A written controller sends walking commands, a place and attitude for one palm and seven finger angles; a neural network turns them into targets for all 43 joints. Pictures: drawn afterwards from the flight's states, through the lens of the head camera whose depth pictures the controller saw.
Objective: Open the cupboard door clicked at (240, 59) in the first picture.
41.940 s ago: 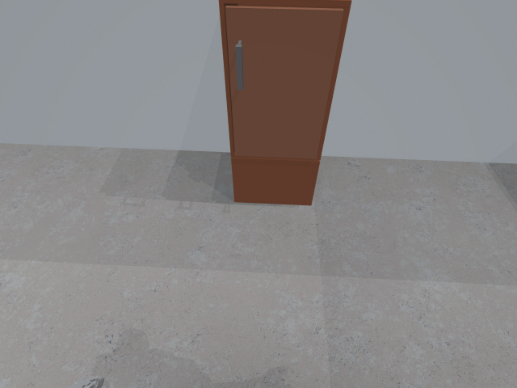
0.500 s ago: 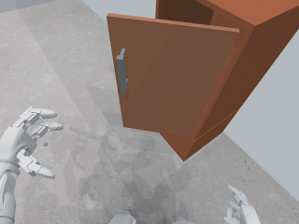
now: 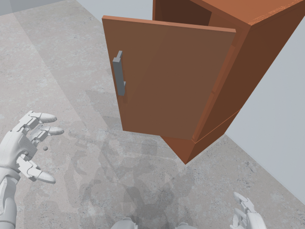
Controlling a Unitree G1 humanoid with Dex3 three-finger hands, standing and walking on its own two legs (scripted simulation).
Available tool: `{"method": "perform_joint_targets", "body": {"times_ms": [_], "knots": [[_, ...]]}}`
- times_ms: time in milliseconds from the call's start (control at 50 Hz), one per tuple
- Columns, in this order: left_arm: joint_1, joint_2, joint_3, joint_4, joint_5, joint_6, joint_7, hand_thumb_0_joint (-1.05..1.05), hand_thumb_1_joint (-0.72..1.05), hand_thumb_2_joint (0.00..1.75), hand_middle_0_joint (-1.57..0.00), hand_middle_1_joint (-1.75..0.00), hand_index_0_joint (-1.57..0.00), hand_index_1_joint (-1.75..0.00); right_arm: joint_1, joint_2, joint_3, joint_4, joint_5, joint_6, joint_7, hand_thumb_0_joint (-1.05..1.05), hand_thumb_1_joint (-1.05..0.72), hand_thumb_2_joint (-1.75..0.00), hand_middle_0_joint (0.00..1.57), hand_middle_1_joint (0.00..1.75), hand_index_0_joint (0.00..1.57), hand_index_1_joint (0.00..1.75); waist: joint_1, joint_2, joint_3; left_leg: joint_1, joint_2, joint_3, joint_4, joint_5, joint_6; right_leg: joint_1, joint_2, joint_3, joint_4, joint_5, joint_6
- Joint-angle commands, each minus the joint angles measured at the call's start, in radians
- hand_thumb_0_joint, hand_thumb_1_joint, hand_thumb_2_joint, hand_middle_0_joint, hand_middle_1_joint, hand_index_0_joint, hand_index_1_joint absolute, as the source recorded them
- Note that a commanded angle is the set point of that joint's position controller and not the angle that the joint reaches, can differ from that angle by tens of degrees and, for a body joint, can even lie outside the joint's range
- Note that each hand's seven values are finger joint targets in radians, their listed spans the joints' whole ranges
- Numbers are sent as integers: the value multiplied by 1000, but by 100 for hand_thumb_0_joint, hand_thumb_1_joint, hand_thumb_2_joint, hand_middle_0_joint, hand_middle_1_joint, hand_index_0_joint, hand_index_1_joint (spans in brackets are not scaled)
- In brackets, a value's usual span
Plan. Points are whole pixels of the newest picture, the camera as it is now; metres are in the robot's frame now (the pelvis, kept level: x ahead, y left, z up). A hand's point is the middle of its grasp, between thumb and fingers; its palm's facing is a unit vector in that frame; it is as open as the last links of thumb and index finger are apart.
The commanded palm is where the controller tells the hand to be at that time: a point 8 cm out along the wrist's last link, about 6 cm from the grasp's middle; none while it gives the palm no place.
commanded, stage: move the hooked fingers beside the handle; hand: left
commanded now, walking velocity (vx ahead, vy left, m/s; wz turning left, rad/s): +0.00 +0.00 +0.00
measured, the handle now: (120, 74) +0.58 +0.14 +0.04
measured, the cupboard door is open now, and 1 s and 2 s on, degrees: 45 45 44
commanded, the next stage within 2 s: none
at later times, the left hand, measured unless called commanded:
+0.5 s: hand (64, 128) +0.34 +0.24 +0.07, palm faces -0.08 -1.00 -0.02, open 14.0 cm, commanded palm +0.32 +0.30 +0.06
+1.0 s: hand (80, 105) +0.42 +0.23 +0.07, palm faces -0.09 -1.00 +0.00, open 14.0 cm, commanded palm +0.40 +0.27 +0.06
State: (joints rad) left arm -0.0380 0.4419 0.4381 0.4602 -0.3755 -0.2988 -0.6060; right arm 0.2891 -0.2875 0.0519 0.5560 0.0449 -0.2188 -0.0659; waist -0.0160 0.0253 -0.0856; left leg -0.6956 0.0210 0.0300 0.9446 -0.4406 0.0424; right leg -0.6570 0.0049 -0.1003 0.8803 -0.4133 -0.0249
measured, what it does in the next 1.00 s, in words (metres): stands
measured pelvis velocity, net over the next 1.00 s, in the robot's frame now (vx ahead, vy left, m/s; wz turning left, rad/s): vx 0.00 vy -0.01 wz -0.02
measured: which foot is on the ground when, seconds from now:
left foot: down 0.00-1.00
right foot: down 0.00-1.00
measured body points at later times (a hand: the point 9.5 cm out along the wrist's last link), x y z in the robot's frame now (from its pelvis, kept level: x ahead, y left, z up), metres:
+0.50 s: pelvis +0.00 -0.01 +0.00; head +0.07 +0.00 +0.44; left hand +0.34 +0.30 +0.07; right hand +0.14 -0.27 -0.09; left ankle +0.02 +0.09 -0.69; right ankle +0.01 -0.11 -0.69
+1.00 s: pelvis +0.00 -0.01 -0.01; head +0.09 +0.00 +0.43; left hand +0.42 +0.28 +0.07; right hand +0.08 -0.28 -0.11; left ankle +0.02 +0.09 -0.69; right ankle +0.01 -0.11 -0.69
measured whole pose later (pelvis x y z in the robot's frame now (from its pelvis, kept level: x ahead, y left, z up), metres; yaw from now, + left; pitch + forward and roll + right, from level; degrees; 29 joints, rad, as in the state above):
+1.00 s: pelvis +0.00 -0.01 -0.01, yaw -1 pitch +16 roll -2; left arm -0.55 0.50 0.42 0.93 -0.25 -0.36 -0.53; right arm 0.33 -0.29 0.04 0.60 0.04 -0.07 -0.05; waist -0.08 0.01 -0.10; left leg -0.81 0.04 0.04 0.98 -0.45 0.03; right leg -0.78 0.02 -0.09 0.93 -0.43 -0.04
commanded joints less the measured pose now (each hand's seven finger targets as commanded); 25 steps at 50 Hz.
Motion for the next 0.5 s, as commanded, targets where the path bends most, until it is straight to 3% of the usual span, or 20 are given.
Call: {"method": "perform_joint_targets", "body": {"times_ms": [0,40,80,200,260,320,340,380,400,440,480], "knots": [[-186,264,88,-198,-30,-60,-5,0,-50,30,-30,-120,-30,-120,-18,-156,-71,-134,3,-52,-13,0,-90,-90,20,30,20,30,1,86,-251,180,-13,-77,-156,255,-20,83,25,56,-107,172,-10],[-187,280,93,-188,-28,-56,-4,0,-50,30,-30,-120,-30,-120,-13,-161,-70,-132,0,-52,-14,0,-90,-90,20,30,20,30,1,59,-243,174,-12,-80,-150,268,-18,87,27,57,-105,185,-12],[-187,258,81,-175,-33,-52,-12,0,-50,30,-30,-120,-30,-120,-18,-154,-69,-135,3,-49,-14,0,-90,-90,20,30,20,30,-6,54,-234,163,-16,-70,-149,237,-15,86,24,65,-117,169,-7],[-399,254,32,-114,-8,-58,-2,0,-50,30,-30,-120,-30,-120,-1,-161,-65,-102,3,-42,-31,0,-90,-90,20,30,20,30,-38,46,-227,150,-14,-78,-138,181,-14,34,20,70,-113,116,-5],[-462,277,29,-108,13,-68,4,0,-50,30,-30,-120,-30,-120,3,-160,-65,-96,1,-36,-32,0,-90,-90,20,30,20,30,-29,95,-278,176,-14,-79,-134,213,-17,49,17,77,-101,139,-12],[-423,285,46,-94,17,-64,21,0,-50,30,-30,-120,-30,-120,9,-156,-68,-100,0,-29,-25,0,-90,-90,20,30,20,30,-13,98,-324,187,-13,-73,-130,278,-18,82,14,75,-92,203,-9],[-400,309,71,-81,16,-61,27,0,-50,30,-30,-120,-30,-120,17,-161,-69,-101,-3,-23,-21,0,-90,-90,20,30,20,30,-2,64,-328,173,-12,-75,-125,305,-19,109,18,73,-85,230,-13],[-392,278,54,-60,19,-53,34,0,-50,30,-30,-120,-30,-120,13,-155,-68,-111,0,-10,-14,0,-90,-90,20,30,20,30,-6,52,-323,152,-13,-62,-128,306,-17,116,16,77,-87,248,-5],[-407,292,68,-49,18,-50,41,0,-50,30,-30,-120,-30,-120,11,-155,-69,-111,1,-4,-12,0,-90,-90,20,30,20,30,-5,62,-309,134,-14,-57,-128,293,-18,122,13,82,-91,244,-4],[-404,324,98,1,21,-44,47,0,-50,30,-30,-120,-30,-120,23,-162,-70,-109,-1,10,-10,0,-90,-90,20,30,20,30,-4,5,-280,90,-13,-51,-123,278,-14,136,16,89,-96,242,-4],[-478,327,90,16,30,-51,47,0,-50,30,-30,-120,-30,-120,30,-161,-70,-105,0,21,-10,0,-90,-90,20,30,20,30,-19,33,-291,83,-16,-42,-119,267,-13,134,12,101,-96,244,0]]}}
